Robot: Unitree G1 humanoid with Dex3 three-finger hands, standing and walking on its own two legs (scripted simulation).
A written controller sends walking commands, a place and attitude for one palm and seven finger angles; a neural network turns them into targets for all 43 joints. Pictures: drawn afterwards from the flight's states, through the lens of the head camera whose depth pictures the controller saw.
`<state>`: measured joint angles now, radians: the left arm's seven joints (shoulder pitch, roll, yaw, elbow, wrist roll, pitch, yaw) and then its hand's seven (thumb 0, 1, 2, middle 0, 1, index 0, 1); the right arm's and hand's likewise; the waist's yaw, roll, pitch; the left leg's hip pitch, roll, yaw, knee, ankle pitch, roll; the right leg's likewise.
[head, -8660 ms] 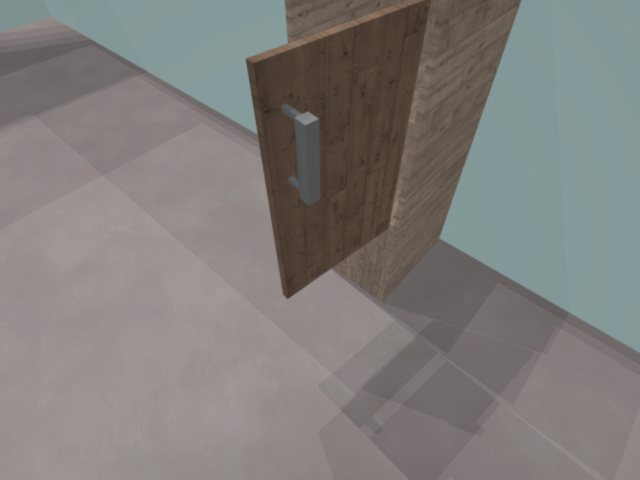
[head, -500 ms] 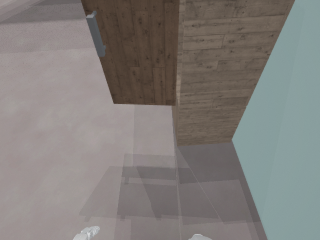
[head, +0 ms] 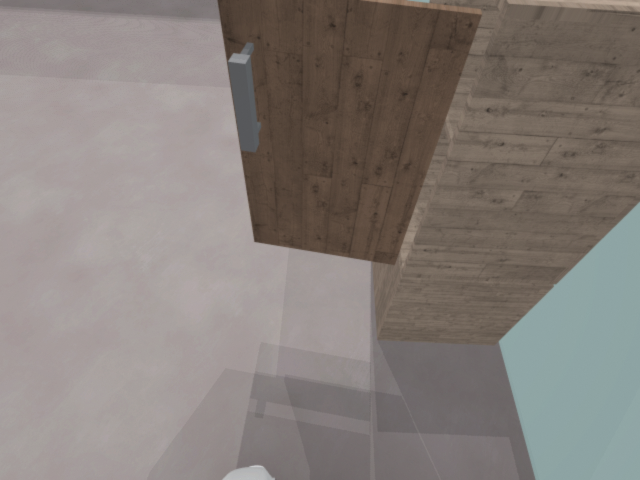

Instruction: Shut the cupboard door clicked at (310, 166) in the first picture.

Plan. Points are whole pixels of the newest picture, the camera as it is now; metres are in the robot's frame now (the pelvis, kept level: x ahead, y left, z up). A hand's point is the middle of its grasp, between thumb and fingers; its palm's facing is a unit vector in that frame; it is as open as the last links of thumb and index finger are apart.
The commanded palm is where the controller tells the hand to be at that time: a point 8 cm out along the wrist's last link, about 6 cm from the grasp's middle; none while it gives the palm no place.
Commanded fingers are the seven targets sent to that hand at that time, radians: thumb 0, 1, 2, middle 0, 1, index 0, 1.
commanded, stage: take the last steps up to it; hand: left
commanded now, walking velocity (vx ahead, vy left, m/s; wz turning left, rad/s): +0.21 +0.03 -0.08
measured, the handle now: (249, 99) +0.64 +0.18 +0.10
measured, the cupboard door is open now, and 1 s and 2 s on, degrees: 82 82 82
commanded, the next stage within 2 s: come to a stop and stand still in 0.14 s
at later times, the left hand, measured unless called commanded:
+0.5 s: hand (217, 394) +0.25 +0.18 -0.16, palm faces -0.04 -0.98 -0.19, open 7.3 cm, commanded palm none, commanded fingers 0.00 0.90 0.90 -0.20 -0.30 -0.20 -0.30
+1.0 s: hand (213, 422) +0.21 +0.18 -0.16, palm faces -0.03 -0.97 -0.24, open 7.4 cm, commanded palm none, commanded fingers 0.00 0.90 0.90 -0.20 -0.30 -0.20 -0.30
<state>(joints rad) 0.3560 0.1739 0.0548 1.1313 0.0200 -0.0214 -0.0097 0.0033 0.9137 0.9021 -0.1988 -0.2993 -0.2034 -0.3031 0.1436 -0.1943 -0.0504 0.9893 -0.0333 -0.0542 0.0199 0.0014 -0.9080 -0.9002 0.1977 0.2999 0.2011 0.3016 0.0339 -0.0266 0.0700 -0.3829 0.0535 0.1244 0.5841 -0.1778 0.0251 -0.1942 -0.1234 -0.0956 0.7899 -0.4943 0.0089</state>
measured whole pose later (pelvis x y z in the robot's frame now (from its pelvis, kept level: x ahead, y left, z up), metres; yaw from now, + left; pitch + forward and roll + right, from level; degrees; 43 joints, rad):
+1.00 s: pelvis +0.15 -0.01 +0.01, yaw -2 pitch +1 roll +0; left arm 0.19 0.17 0.03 1.02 0.02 0.00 0.03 0.01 0.90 0.90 -0.20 -0.30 -0.20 -0.30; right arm 0.16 -0.20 -0.06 1.04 0.00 0.06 -0.03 0.00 -0.91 -0.90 0.20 0.30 0.20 0.30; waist -0.01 0.02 0.10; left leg -0.30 0.02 0.03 0.77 -0.52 -0.03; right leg -0.21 0.00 -0.05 0.52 -0.33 -0.03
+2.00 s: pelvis +0.15 -0.01 +0.02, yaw -4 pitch +0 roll +1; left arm 0.24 0.17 -0.02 1.11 0.01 -0.02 0.03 0.01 0.91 0.90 -0.20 -0.30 -0.20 -0.30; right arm 0.25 -0.17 0.02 1.13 -0.01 -0.02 -0.02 0.00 -0.90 -0.90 0.20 0.30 0.20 0.30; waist 0.00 0.00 0.04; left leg -0.15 0.01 0.08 0.41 -0.26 0.00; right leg -0.17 0.00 -0.02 0.46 -0.29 -0.03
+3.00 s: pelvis +0.09 +0.01 -0.05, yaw -3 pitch +9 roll -2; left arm 0.39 0.24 0.12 -0.09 -0.26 -0.25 -0.24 0.02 0.90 0.90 -0.68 -0.83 -0.69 -0.83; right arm 0.29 -0.18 0.05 0.54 0.03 -0.24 -0.07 0.01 -0.90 -0.90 0.21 0.30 0.21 0.30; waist -0.01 0.02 -0.08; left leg -0.72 0.00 -0.04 1.02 -0.45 0.00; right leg -0.69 0.00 -0.07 0.98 -0.44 -0.02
